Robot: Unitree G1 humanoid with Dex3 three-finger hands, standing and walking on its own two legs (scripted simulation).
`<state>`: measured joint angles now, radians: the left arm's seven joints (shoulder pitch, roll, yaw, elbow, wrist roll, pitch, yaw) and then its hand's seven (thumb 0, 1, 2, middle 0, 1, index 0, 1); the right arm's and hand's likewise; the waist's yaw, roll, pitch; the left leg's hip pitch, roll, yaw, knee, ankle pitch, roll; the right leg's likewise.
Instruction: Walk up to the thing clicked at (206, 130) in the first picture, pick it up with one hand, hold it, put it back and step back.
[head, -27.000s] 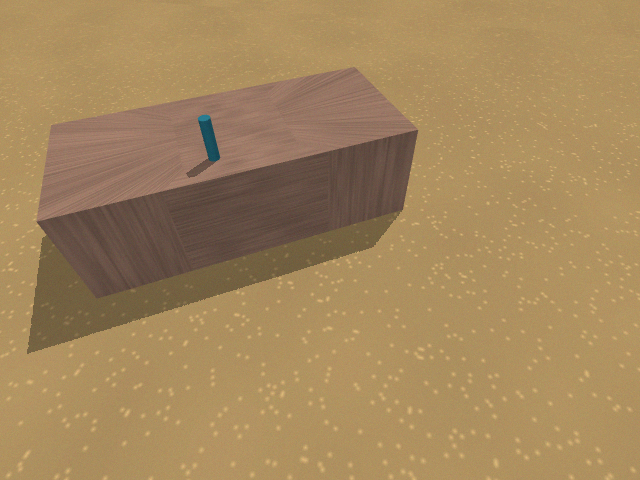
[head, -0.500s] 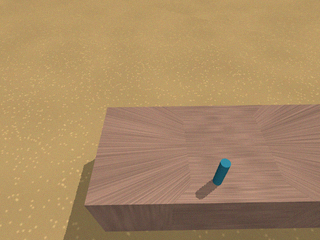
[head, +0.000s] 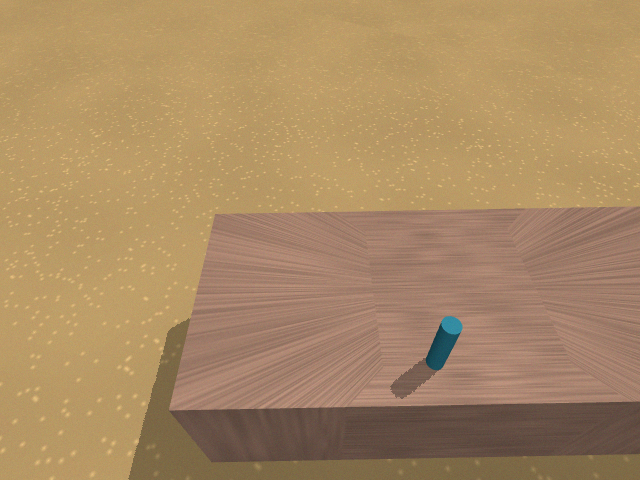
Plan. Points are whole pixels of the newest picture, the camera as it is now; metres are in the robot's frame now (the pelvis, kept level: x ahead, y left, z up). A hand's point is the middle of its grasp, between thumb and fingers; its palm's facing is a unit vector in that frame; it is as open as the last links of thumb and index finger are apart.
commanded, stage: stand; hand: right
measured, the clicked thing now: (442, 344) +0.45 -0.24 -0.28
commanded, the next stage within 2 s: step back in 0.80 s
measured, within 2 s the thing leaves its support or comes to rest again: neither
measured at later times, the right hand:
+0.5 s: hand out of the picture +0.06 -0.25 -0.16, palm faces -0.01 +0.94 -0.35, open 7.4 cm
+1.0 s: hand out of the picture +0.06 -0.27 -0.16, palm faces +0.00 +0.92 -0.38, open 7.4 cm
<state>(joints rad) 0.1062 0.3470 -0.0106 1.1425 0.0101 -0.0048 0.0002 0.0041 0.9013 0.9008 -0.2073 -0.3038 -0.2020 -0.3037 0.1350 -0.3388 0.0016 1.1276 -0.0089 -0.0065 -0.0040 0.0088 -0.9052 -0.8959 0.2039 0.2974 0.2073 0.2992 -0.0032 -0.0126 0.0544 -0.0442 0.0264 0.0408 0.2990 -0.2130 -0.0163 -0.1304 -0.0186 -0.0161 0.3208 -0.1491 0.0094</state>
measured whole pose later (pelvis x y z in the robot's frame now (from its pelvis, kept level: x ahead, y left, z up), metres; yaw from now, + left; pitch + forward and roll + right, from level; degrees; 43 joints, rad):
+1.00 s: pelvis -0.03 +0.00 -0.01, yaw -1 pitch -1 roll +0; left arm 0.08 0.38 0.04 1.00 0.01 0.02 0.01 0.00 0.90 0.90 -0.21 -0.30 -0.20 -0.30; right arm 0.07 -0.38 -0.04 1.03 0.01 0.04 0.00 0.01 -0.90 -0.90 0.20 0.30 0.21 0.30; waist 0.00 0.00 0.15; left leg -0.24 0.03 0.03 0.59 -0.32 0.01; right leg -0.29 -0.01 -0.01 0.50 -0.19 0.00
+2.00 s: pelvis -0.25 +0.06 -0.03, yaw -2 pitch -3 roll +0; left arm 0.09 0.39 0.06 0.77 0.03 0.08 0.01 0.00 0.90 0.90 -0.21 -0.30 -0.20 -0.30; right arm 0.17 -0.38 -0.04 0.88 -0.03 0.01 -0.01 0.01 -0.90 -0.90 0.20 0.30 0.21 0.30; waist 0.00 -0.06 0.20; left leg -0.27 -0.03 -0.01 0.67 -0.35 0.03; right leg -0.46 0.04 0.09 0.91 -0.48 -0.01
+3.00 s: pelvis -0.58 -0.01 -0.03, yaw -4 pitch -2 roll -1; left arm 0.17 0.37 0.06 0.87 0.04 0.06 -0.01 0.00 0.90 0.90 -0.21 -0.30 -0.20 -0.30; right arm 0.10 -0.42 -0.05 0.83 -0.02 0.05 -0.02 0.01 -0.90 -0.90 0.21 0.30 0.21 0.30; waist 0.01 0.05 0.16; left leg -0.52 0.05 -0.09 0.76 -0.33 -0.01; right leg -0.25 0.04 0.02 0.69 -0.41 -0.01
